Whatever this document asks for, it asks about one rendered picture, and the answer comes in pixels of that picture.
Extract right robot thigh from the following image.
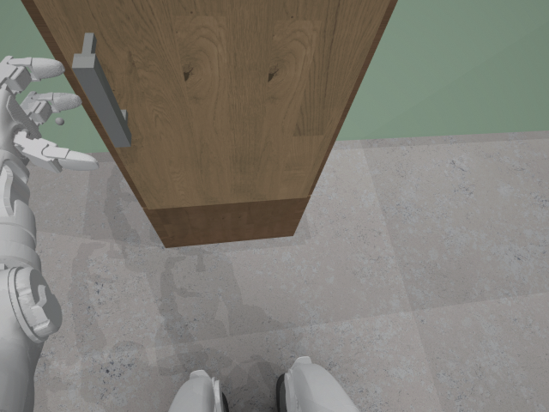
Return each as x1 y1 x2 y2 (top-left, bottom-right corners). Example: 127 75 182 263
284 364 359 412

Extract left robot forearm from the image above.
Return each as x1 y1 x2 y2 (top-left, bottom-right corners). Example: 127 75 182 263
0 149 42 275

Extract robot left upper arm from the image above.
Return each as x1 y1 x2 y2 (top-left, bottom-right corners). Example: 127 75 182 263
0 267 63 412

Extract left robot hand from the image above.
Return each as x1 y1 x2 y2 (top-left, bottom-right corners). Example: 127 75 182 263
0 56 100 173

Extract handle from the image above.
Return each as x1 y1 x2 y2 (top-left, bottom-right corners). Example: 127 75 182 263
72 33 131 148

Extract robot thigh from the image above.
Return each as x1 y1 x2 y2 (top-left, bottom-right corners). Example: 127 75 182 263
168 377 224 412
284 364 359 412

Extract cupboard door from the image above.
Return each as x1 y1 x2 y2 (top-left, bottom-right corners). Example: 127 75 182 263
33 0 390 209

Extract left robot thigh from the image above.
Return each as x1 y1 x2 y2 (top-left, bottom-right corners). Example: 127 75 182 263
168 377 224 412

